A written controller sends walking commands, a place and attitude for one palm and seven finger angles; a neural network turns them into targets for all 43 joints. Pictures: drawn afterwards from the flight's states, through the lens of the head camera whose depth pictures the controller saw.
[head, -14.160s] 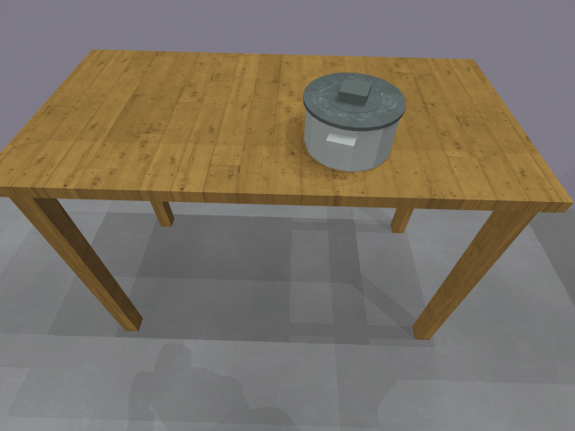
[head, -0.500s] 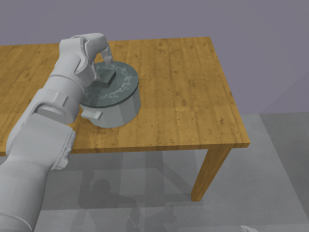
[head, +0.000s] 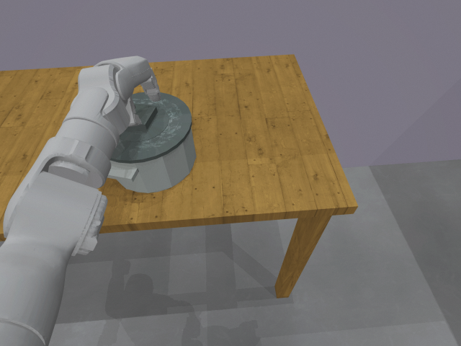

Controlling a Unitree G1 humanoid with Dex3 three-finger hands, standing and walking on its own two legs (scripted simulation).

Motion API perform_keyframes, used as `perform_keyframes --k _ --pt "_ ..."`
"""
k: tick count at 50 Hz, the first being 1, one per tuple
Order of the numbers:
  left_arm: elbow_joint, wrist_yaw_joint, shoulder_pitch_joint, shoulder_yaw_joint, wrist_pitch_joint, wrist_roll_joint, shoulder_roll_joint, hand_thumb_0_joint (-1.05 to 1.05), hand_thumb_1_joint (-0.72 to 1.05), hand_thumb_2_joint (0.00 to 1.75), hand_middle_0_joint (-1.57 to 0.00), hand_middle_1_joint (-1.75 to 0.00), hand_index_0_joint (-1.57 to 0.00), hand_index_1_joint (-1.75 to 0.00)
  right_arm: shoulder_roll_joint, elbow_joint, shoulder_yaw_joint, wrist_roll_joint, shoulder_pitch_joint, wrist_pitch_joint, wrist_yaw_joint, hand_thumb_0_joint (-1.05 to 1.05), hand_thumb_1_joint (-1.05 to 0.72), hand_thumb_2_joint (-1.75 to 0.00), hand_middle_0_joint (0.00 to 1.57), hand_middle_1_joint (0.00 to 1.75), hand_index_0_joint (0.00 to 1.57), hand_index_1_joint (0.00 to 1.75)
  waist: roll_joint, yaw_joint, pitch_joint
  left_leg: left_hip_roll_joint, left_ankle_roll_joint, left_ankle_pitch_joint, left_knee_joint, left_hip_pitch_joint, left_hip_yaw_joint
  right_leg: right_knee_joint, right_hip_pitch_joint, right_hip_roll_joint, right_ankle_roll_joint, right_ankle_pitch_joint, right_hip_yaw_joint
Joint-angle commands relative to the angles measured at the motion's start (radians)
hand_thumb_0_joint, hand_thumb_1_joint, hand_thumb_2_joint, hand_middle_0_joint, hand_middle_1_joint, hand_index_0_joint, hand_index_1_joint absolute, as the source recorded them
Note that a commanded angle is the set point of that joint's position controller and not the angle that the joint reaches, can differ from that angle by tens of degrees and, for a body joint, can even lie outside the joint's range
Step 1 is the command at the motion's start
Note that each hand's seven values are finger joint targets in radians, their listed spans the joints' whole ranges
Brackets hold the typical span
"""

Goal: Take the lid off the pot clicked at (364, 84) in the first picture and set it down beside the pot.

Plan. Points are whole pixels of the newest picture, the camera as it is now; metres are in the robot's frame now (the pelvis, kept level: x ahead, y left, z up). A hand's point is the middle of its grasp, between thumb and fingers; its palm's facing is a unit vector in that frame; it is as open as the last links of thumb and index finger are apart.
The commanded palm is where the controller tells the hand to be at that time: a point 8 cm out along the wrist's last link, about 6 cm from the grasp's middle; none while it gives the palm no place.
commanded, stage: lower the open fingers around the knob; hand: left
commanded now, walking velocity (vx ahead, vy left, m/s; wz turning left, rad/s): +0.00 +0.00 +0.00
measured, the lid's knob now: (138, 116) +0.52 +0.16 +0.12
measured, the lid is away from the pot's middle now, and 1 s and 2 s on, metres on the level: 0.00 0.00 0.00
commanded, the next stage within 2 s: close the fingers and squeeze the knob in 0.74 s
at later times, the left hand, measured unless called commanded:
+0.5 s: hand (123, 113) +0.49 +0.17 +0.15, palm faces -0.41 -0.10 -0.91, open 10.4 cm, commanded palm +0.48 +0.17 +0.20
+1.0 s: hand (127, 115) +0.49 +0.16 +0.15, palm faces -0.42 -0.08 -0.91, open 10.4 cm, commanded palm +0.49 +0.16 +0.20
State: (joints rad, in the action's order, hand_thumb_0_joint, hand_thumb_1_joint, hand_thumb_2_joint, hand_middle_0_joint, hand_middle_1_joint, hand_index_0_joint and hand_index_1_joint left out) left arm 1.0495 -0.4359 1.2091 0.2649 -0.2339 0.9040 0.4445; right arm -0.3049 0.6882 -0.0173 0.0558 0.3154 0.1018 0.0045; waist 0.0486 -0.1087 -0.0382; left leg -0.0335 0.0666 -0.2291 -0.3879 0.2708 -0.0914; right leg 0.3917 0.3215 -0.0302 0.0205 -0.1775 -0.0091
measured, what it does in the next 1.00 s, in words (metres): stands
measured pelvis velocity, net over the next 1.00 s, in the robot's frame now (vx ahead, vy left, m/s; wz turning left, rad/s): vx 0.01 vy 0.01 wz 0.01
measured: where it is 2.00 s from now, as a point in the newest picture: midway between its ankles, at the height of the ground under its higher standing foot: outside the picture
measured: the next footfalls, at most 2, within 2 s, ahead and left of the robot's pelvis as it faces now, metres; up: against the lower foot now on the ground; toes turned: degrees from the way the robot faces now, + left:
none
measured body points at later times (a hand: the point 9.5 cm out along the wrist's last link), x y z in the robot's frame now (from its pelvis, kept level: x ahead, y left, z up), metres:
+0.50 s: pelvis +0.00 +0.01 +0.00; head +0.05 +0.00 +0.45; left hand +0.51 +0.17 +0.20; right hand +0.03 -0.27 -0.13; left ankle -0.02 +0.07 -0.74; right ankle +0.01 -0.14 -0.74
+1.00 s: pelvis +0.01 +0.01 +0.00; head +0.05 -0.01 +0.45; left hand +0.50 +0.16 +0.20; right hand +0.06 -0.26 -0.13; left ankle -0.02 +0.07 -0.74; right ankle +0.01 -0.14 -0.74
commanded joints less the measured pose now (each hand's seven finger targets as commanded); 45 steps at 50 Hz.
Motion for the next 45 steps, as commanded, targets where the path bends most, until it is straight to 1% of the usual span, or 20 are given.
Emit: perform_keyframes --k 1,3,5,7,8,10,14,16,18,21,23,26,28,29,33,35,38,42,43,45 --pt "-0.039 0.003 0.375 -0.063 -0.019 0.019 0.265 0.0 -0.32 1.47 -0.83 -0.08 -0.83 -0.08 -0.145 -0.105 0.046 0.005 0.017 -0.026 -0.016 0.0 -0.9 -0.9 0.2 0.3 0.2 0.3 -0.138 0.015 -0.298 -0.024 0.008 0.212 0.018 -0.054 0.066 0.0 -0.156 0.062 -0.048 0.243 -0.007" --pt "-0.023 0.002 0.358 -0.06 -0.018 0.021 0.264 0.0 -0.32 1.47 -0.83 -0.08 -0.83 -0.08 -0.148 -0.104 0.049 0.007 0.022 -0.022 -0.018 0.0 -0.9 -0.9 0.2 0.3 0.2 0.3 -0.137 0.014 -0.293 -0.022 0.007 0.215 0.012 -0.052 0.063 0.002 -0.146 0.063 -0.047 0.243 -0.008" --pt "-0.041 -0.006 0.425 -0.031 -0.02 0.015 0.243 0.0 -0.32 1.47 -0.83 -0.08 -0.83 -0.08 -0.151 -0.097 0.051 0.01 0.024 -0.014 -0.021 0.0 -0.9 -0.9 0.2 0.3 0.2 0.3 -0.145 -0.008 -0.273 -0.019 0.009 0.178 0.016 -0.048 0.063 -0.007 -0.116 0.064 -0.045 0.217 -0.007" --pt "-0.139 -0.004 0.524 -0.025 -0.005 0.006 0.243 0.0 -0.32 1.47 -0.83 -0.08 -0.83 -0.08 -0.145 -0.104 0.062 0.002 0.022 -0.014 -0.021 0.0 -0.9 -0.9 0.2 0.3 0.2 0.3 -0.091 -0.012 -0.358 -0.018 0.014 0.219 0.004 -0.103 0.072 -0.006 -0.124 0.064 -0.05 0.236 -0.001" --pt "-0.096 -0.003 0.495 -0.029 -0.008 0.028 0.246 0.0 -0.32 1.47 -0.83 -0.08 -0.83 -0.08 -0.143 -0.096 0.061 0.002 0.036 -0.015 -0.022 0.0 -0.9 -0.9 0.2 0.3 0.2 0.3 -0.093 -0.014 -0.338 -0.017 0.013 0.223 -0.003 -0.104 0.074 -0.003 -0.104 0.069 -0.05 0.23 -0.003" --pt "-0.021 -0.005 0.429 -0.05 -0.005 0.025 0.274 0.0 -0.32 1.47 -0.83 -0.08 -0.83 -0.08 -0.151 -0.091 0.053 0.009 0.043 -0.015 -0.025 0.0 -0.9 -0.9 0.2 0.3 0.2 0.3 -0.123 -0.011 -0.288 -0.018 0.009 0.181 0.003 -0.056 0.07 -0.004 -0.098 0.07 -0.048 0.205 -0.008" --pt "-0.121 0.007 0.519 -0.042 0.014 0.031 0.261 0.0 -0.32 1.47 -0.83 -0.08 -0.83 -0.08 -0.143 -0.092 0.063 0.001 0.052 -0.015 -0.021 0.0 -0.9 -0.9 0.2 0.3 0.2 0.3 -0.03 -0.012 -0.381 -0.01 0.007 0.271 -0.016 -0.139 0.083 0.007 -0.088 0.069 -0.055 0.239 -0.004" --pt "-0.107 0.007 0.503 -0.055 0.018 0.026 0.273 0.0 -0.32 1.47 -0.83 -0.08 -0.83 -0.08 -0.143 -0.089 0.061 0.001 0.057 -0.016 -0.023 0.0 -0.9 -0.9 0.2 0.3 0.2 0.3 -0.058 -0.013 -0.386 -0.011 0.009 0.28 -0.019 -0.131 0.086 0.006 -0.101 0.072 -0.054 0.252 -0.004" --pt "-0.146 0.006 0.553 -0.025 0.021 0.018 0.237 0.0 -0.32 1.47 -0.83 -0.08 -0.83 -0.08 -0.142 -0.083 0.066 0.001 0.062 -0.019 -0.022 0.0 -0.9 -0.9 0.2 0.3 0.2 0.3 -0.027 -0.025 -0.397 -0.005 0.006 0.32 -0.018 -0.17 0.096 0.002 -0.073 0.073 -0.053 0.254 -0.005" --pt "-0.11 0.013 0.495 -0.086 0.025 0.016 0.288 0.0 -0.32 1.47 -0.83 -0.08 -0.83 -0.08 -0.146 -0.075 0.066 -0.004 0.079 -0.029 -0.021 0.0 -0.9 -0.9 0.2 0.3 0.2 0.3 -0.049 -0.008 -0.391 -0.002 0.007 0.366 -0.023 -0.169 0.102 0.004 -0.084 0.075 -0.054 0.271 -0.008" --pt "-0.14 0.01 0.476 -0.071 0.031 0.012 0.265 0.0 -0.32 1.47 -0.83 -0.08 -0.83 -0.08 -0.146 -0.078 0.068 -0.004 0.08 -0.031 -0.016 0.0 -0.9 -0.9 0.2 0.3 0.2 0.3 -0.045 -0.005 -0.415 0.003 0.004 0.451 -0.029 -0.199 0.109 0.01 -0.09 0.074 -0.053 0.308 -0.008" --pt "-0.137 0.002 0.452 -0.018 0.026 0.0 0.192 0.0 -0.32 1.47 -0.83 -0.08 -0.83 -0.08 -0.143 -0.073 0.068 -0.002 0.068 -0.027 -0.009 0.0 -0.9 -0.9 0.2 0.3 0.2 0.3 -0.052 -0.014 -0.362 0.003 0.003 0.428 -0.028 -0.195 0.106 0.002 -0.049 0.076 -0.05 0.275 -0.015" --pt "-0.16 0.006 0.479 -0.039 0.025 -0.003 0.219 0.0 -0.32 1.47 -0.83 -0.08 -0.83 -0.08 -0.146 -0.067 0.068 -0.003 0.071 -0.025 -0.007 0.0 -0.9 -0.9 0.2 0.3 0.2 0.3 -0.038 -0.012 -0.369 0.004 0.0 0.45 -0.025 -0.207 0.115 0.005 -0.046 0.078 -0.052 0.273 -0.016" --pt "-0.149 0.005 0.496 -0.015 0.021 -0.003 0.188 0.0 -0.32 1.47 -0.83 -0.08 -0.83 -0.08 -0.142 -0.063 0.067 -0.003 0.066 -0.026 -0.007 0.0 -0.9 -0.9 0.2 0.3 0.2 0.3 -0.041 -0.018 -0.364 0.003 0.001 0.436 -0.027 -0.206 0.114 0.007 -0.036 0.078 -0.052 0.268 -0.016" --pt "-0.158 0.007 0.466 -0.041 0.021 -0.006 0.207 0.0 -0.32 1.47 -0.83 -0.08 -0.83 -0.08 -0.141 -0.067 0.066 -0.008 0.07 -0.03 -0.005 0.0 -0.9 -0.9 0.2 0.3 0.2 0.3 -0.056 -0.008 -0.401 0.003 0.0 0.472 -0.031 -0.219 0.117 0.012 -0.062 0.076 -0.051 0.293 -0.015" --pt "-0.151 0.002 0.493 0.016 0.015 -0.01 0.136 0.0 -0.32 1.47 -0.83 -0.08 -0.83 -0.08 -0.135 -0.061 0.066 -0.006 0.062 -0.028 -0.003 0.0 -0.9 -0.9 0.2 0.3 0.2 0.3 -0.06 -0.023 -0.373 0.003 -0.001 0.467 -0.033 -0.222 0.118 0.011 -0.029 0.076 -0.05 0.278 -0.019" --pt "-0.194 0.007 0.511 -0.019 0.018 -0.012 0.168 0.0 -0.32 1.47 -0.83 -0.08 -0.83 -0.08 -0.137 -0.059 0.071 -0.011 0.067 -0.031 0.001 0.0 -0.9 -0.9 0.2 0.3 0.2 0.3 -0.047 -0.016 -0.413 0.007 -0.004 0.5 -0.036 -0.257 0.126 0.013 -0.035 0.076 -0.051 0.284 -0.016" --pt "-0.135 0.01 0.467 -0.033 0.016 -0.018 0.186 0.0 -0.32 1.47 -0.83 -0.08 -0.83 -0.08 -0.141 -0.057 0.063 -0.006 0.058 -0.025 -0.004 0.0 -0.9 -0.9 0.2 0.3 0.2 0.3 -0.086 -0.011 -0.362 -0.004 0.001 0.424 -0.022 -0.178 0.105 0.01 -0.071 0.074 -0.053 0.291 -0.017" --pt "-0.148 0.01 0.5 -0.002 0.014 -0.015 0.155 0.0 -0.06 0.88 -0.44 -0.82 -0.44 -0.82 -0.135 -0.057 0.061 -0.005 0.053 -0.025 -0.004 0.0 -0.9 -0.9 0.2 0.3 0.2 0.3 -0.071 -0.016 -0.361 -0.004 -0.001 0.418 -0.018 -0.186 0.109 0.014 -0.059 0.073 -0.053 0.279 -0.018" --pt "-0.128 0.012 0.492 -0.005 0.007 -0.014 0.15 0.0 -0.05 0.89 -0.44 -0.85 -0.44 -0.85 -0.135 -0.052 0.063 -0.005 0.056 -0.026 -0.004 0.0 -0.9 -0.9 0.2 0.3 0.2 0.3 -0.078 -0.017 -0.349 -0.002 -0.001 0.408 -0.021 -0.191 0.11 0.013 -0.041 0.074 -0.053 0.262 -0.019"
